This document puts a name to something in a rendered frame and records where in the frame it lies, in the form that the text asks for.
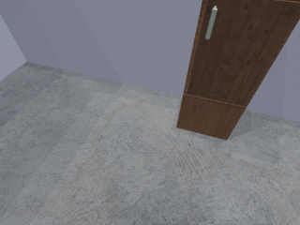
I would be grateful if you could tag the handle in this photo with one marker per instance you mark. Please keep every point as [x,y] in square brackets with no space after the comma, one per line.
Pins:
[211,22]

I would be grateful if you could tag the cupboard door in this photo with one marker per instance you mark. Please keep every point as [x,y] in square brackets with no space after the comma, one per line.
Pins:
[245,37]

